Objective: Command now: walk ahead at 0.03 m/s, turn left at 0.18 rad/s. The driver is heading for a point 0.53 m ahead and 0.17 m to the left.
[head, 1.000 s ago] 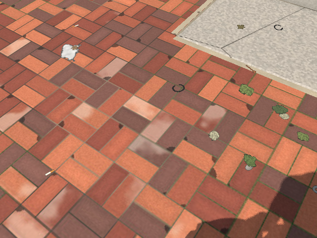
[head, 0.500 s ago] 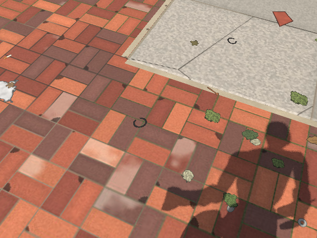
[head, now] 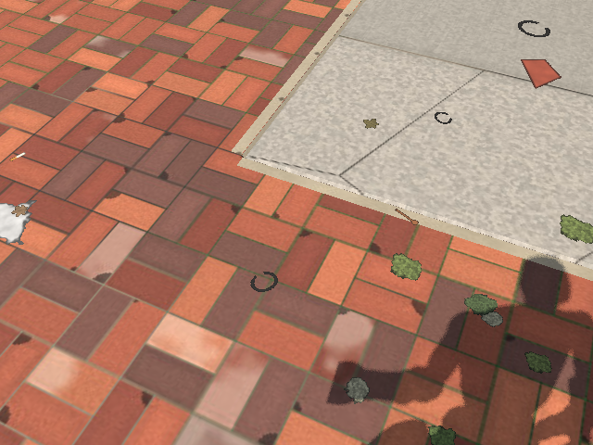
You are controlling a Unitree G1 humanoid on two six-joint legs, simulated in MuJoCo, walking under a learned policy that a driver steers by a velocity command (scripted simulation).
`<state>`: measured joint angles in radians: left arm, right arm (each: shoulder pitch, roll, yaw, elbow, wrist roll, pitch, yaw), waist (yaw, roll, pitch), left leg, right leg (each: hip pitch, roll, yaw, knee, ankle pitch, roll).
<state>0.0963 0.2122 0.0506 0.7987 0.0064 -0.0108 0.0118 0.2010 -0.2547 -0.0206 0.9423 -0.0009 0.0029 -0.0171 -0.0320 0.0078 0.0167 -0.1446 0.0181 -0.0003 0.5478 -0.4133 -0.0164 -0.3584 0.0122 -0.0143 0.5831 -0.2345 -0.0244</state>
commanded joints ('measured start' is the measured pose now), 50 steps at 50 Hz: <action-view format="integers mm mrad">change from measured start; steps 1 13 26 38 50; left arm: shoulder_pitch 12 -120 -79 -15 95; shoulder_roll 187 177 166 165 261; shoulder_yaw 58 63 67 40 46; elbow -48 -20 -17 30 89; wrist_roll -1 -35 -12 -21 -26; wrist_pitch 0 29 4 -25 -40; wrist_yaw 28 52 56 14 16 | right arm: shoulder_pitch -11 189 69 -31 -72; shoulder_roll -131 -123 -186 -165 -120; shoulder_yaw -32 -79 -75 -58 -53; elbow -63 -47 -205 -217 -223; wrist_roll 11 -4 8 2 21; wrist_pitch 3 68 -11 11 -48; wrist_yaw -11 22 -29 -9 15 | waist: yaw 25 -78 6 20 56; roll -45 -52 116 117 -194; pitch -128 -78 -71 -67 83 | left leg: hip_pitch -182 51 119 26 -320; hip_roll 14 -20 179 147 -16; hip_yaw -29 52 -364 -372 -25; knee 20 1 -248 -162 166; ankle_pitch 284 147 363 587 -76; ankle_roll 23 84 203 224 61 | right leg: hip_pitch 295 -88 -321 65 196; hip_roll -163 -211 -21 -24 -315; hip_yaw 141 -68 115 57 430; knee -38 -68 376 -91 -412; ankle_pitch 563 -52 -37 -28 -377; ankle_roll -125 -43 97 77 -188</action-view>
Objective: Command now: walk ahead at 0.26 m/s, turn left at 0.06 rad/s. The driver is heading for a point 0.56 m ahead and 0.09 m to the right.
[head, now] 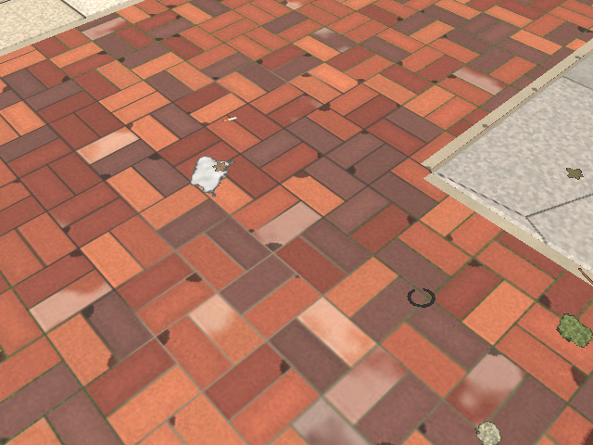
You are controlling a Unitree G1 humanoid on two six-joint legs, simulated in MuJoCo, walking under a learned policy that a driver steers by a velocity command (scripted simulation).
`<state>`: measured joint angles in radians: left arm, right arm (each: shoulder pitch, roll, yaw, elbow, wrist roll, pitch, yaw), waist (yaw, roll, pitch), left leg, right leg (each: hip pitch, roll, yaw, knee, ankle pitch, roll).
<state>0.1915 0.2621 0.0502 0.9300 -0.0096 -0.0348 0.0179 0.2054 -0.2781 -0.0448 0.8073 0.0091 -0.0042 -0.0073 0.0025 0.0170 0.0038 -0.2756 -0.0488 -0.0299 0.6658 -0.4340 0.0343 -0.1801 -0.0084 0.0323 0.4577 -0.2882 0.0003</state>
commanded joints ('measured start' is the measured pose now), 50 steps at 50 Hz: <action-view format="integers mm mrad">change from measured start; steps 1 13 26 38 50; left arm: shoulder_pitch -22 -132 -240 -52 44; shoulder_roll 207 107 145 125 174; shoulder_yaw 45 18 17 20 19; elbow -50 -110 -209 -96 -20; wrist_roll -18 -10 -13 20 -5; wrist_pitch -15 -73 -73 -89 -18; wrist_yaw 8 -52 -74 -53 -13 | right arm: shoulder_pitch -61 183 254 147 -47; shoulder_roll -85 -114 -175 -76 -101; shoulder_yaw -28 -35 -51 -32 -28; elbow -80 -9 52 -24 -85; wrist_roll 13 -10 3 -1 -22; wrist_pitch -51 -84 -59 -59 -83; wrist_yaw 11 15 -10 -15 19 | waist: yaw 6 -50 13 -45 -14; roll -194 76 121 -83 -76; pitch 91 69 18 27 -51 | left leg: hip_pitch -131 379 409 -266 -80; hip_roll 54 283 293 205 88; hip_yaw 18 -250 -40 -40 9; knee -24 -517 -370 428 -218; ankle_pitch -40 404 979 183 498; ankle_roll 20 162 100 -32 0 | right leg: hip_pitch -5 -642 -264 -111 115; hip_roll -269 -118 31 -199 -173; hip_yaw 336 -3 -94 144 34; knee -283 543 56 -339 -55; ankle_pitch -288 68 254 329 577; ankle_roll -198 -57 -89 -261 -146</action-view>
